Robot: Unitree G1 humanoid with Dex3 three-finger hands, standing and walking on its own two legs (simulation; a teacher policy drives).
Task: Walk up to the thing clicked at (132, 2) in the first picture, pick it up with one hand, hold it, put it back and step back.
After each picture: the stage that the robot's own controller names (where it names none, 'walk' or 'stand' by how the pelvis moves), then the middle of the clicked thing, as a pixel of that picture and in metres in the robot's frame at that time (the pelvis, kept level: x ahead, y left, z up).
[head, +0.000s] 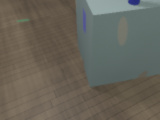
stand; out of the picture +0.95 -0.29 +0.13
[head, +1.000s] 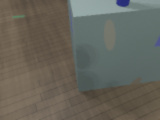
walk; out of the picture +0.84 -0.18 +0.17
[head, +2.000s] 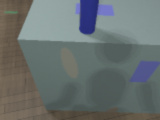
walk; (89, 3) +0.59 +0.06 +0.17
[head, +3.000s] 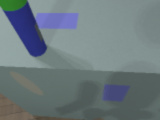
stand; (25, 24) +0.46 +0.22 +0.16
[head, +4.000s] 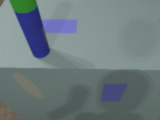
stand; (32, 26) +0.47 +0.21 +0.15
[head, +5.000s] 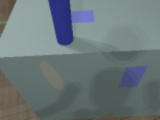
stand; (61, 13) +0.53 +0.11 +0.17
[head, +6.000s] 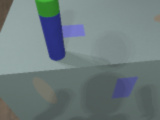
stand; (52, 30) +0.49 +0.14 +0.15
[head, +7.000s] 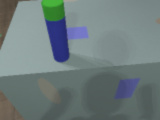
stand; (57, 33) +0.50 +0.13 +0.13
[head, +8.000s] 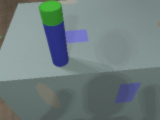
stand; (56, 38) +0.48 +0.13 +0.13
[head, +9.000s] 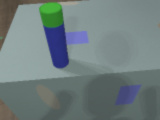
stand; (56, 39) +0.47 +0.13 +0.13
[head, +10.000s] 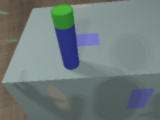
rise first; (67, 41) +0.47 +0.11 +0.13
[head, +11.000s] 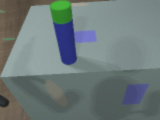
go down; (65, 36) +0.50 +0.10 +0.14
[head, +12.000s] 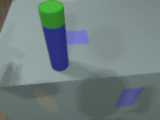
go down; (56, 41) +0.45 +0.11 +0.14
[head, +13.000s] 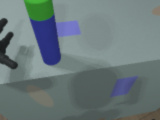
close in; (46, 33) +0.46 +0.11 +0.14
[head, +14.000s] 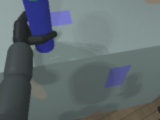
close; (39, 18) +0.50 +0.12 +0.17
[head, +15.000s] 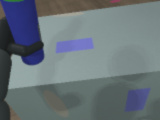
lift; (24, 23) +0.35 +0.16 +0.31
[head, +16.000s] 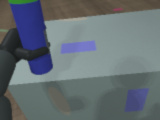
hold; (32, 30) +0.34 +0.16 +0.30
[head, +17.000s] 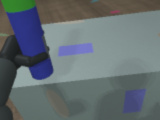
hold; (30, 36) +0.33 +0.16 +0.30
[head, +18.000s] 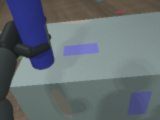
hold; (31, 25) +0.32 +0.15 +0.33
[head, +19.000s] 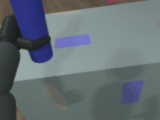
crouch; (31, 19) +0.36 +0.14 +0.32
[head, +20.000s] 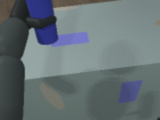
crouch; (39, 1) +0.45 +0.13 +0.31
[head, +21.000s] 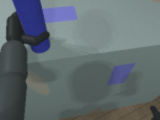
lower; (31, 17) +0.49 +0.14 +0.17
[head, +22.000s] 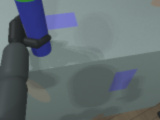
lower; (34, 20) +0.49 +0.14 +0.18
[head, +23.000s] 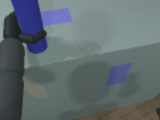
lower; (29, 16) +0.50 +0.14 +0.18
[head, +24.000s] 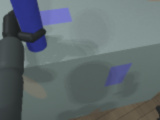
lower; (28, 14) +0.51 +0.14 +0.18
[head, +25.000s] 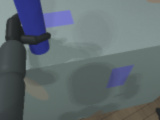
open; (32, 18) +0.50 +0.14 +0.17
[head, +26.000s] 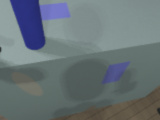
rise; (27, 12) +0.49 +0.14 +0.18
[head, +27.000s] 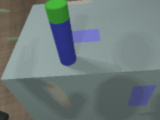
sink last; (63, 36) +0.48 +0.13 +0.15
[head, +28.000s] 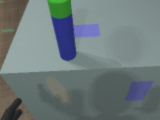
stand; (64, 31) +0.49 +0.12 +0.14
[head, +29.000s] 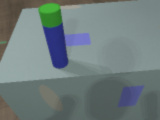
stand; (55, 39) +0.48 +0.14 +0.14
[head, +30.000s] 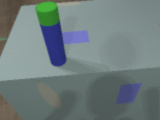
stand; (53, 38) +0.49 +0.14 +0.13
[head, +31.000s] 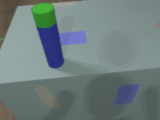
stand; (50, 39) +0.48 +0.15 +0.13
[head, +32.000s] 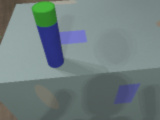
stand; (50, 39) +0.47 +0.15 +0.13
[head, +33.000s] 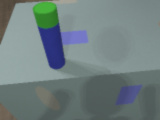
stand; (51, 40) +0.46 +0.14 +0.13
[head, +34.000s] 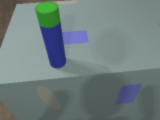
walk; (53, 39) +0.47 +0.14 +0.13
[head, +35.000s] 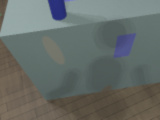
walk; out of the picture +0.68 +0.15 +0.15
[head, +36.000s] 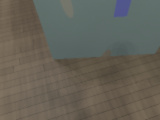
walk; out of the picture +1.06 +0.08 +0.16
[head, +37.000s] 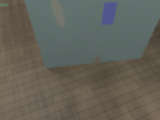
stand; out of the picture +1.11 +0.14 +0.15
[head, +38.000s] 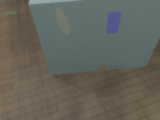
stand; out of the picture +1.09 +0.13 +0.13
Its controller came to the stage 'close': yes
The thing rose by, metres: 0.20
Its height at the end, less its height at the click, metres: +0.00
